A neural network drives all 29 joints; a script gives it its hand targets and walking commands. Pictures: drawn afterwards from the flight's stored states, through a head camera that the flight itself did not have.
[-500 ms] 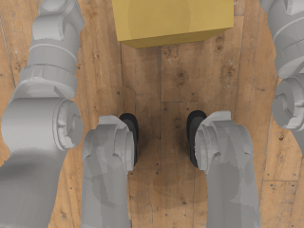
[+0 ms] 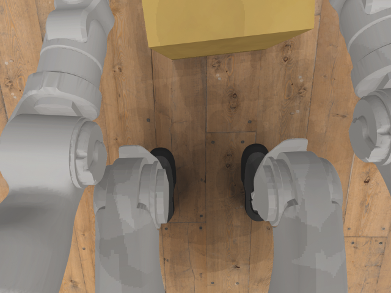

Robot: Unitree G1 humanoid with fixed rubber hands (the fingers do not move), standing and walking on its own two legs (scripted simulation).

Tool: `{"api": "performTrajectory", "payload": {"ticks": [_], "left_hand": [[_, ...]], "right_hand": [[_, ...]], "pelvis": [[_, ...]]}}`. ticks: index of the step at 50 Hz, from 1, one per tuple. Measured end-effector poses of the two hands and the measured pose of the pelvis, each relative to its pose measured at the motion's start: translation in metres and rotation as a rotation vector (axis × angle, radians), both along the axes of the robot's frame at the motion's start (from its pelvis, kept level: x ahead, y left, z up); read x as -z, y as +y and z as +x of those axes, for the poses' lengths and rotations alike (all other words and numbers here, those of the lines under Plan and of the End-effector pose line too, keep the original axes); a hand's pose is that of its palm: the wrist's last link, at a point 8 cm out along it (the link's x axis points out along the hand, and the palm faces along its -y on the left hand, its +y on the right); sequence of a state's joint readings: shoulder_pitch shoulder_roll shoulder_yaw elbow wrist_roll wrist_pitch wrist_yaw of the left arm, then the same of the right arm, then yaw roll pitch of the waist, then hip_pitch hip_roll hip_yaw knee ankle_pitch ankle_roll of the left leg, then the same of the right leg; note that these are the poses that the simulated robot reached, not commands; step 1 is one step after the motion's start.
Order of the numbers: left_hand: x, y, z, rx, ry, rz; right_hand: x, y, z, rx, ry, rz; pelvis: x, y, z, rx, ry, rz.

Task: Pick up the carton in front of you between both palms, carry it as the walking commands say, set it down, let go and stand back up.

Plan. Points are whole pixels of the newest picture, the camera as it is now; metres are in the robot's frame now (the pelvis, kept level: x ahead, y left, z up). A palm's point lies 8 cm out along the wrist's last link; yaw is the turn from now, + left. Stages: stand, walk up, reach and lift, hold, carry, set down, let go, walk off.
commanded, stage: reach and lift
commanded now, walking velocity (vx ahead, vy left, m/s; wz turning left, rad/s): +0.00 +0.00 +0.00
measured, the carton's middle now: out of the picture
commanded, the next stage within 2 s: none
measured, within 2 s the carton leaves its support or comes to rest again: leaves its support in 0.50 s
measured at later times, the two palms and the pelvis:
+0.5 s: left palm out of the picture +0.57 +0.12 -0.15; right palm out of the picture +0.56 -0.18 -0.16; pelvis +0.01 +0.00 -0.01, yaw +0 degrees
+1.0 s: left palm out of the picture +0.52 +0.12 +0.06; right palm out of the picture +0.50 -0.18 +0.04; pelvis -0.01 +0.01 +0.10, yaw -2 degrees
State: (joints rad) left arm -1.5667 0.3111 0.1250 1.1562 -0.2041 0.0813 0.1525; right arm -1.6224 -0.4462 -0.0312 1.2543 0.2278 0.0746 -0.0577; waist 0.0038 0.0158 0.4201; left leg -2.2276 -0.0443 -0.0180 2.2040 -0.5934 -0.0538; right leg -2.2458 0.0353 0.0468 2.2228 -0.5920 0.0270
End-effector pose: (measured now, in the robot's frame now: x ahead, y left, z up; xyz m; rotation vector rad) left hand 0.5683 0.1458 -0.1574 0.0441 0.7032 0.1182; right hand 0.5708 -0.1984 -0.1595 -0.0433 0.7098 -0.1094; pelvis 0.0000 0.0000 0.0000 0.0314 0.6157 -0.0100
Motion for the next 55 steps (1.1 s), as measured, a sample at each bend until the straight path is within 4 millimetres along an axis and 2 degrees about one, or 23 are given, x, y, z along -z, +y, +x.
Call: {"api": "performTrajectory", "payload": {"ticks": [4, 7, 21, 26, 30, 36, 42, 48, 55], "left_hand": [[0.000, -0.010, -0.001, 0.024, 0.003, -0.011], [0.003, -0.025, -0.002, 0.037, 0.001, -0.033], [0.005, -0.022, 0.000, 0.025, 0.002, -0.064], [-0.010, -0.024, 0.001, -0.033, -0.015, -0.052], [-0.044, -0.025, -0.006, -0.040, -0.049, -0.049], [-0.117, -0.025, -0.021, -0.040, -0.066, -0.054], [-0.172, -0.028, -0.039, -0.030, -0.044, -0.049], [-0.204, -0.027, -0.049, -0.026, -0.048, -0.045], [-0.232, -0.023, -0.059, -0.030, -0.055, -0.041]], "right_hand": [[0.002, 0.008, -0.002, -0.022, 0.003, 0.010], [0.004, 0.015, -0.002, -0.037, 0.004, 0.004], [0.006, 0.015, -0.003, -0.051, 0.025, 0.052], [-0.001, 0.020, -0.012, -0.026, 0.030, 0.009], [-0.030, 0.022, -0.021, 0.007, 0.006, 0.021], [-0.104, 0.022, -0.037, 0.027, -0.009, 0.041], [-0.162, 0.020, -0.056, 0.034, 0.013, 0.030], [-0.195, 0.020, -0.067, 0.033, 0.010, 0.017], [-0.217, 0.024, -0.078, 0.040, 0.005, 0.032]], "pelvis": [[-0.003, 0.000, -0.003, -0.003, -0.005, -0.001], [-0.004, 0.000, -0.005, -0.001, -0.017, -0.001], [0.008, -0.003, 0.002, -0.003, -0.031, -0.011], [0.005, -0.002, 0.007, -0.001, 0.006, -0.010], [-0.006, 0.000, 0.007, 0.009, 0.035, -0.011], [-0.035, 0.004, 0.003, 0.015, 0.085, -0.011], [-0.072, 0.007, -0.006, 0.018, 0.117, -0.017], [-0.098, 0.008, -0.013, 0.020, 0.135, -0.013], [-0.122, 0.007, -0.013, 0.020, 0.143, -0.011]]}}
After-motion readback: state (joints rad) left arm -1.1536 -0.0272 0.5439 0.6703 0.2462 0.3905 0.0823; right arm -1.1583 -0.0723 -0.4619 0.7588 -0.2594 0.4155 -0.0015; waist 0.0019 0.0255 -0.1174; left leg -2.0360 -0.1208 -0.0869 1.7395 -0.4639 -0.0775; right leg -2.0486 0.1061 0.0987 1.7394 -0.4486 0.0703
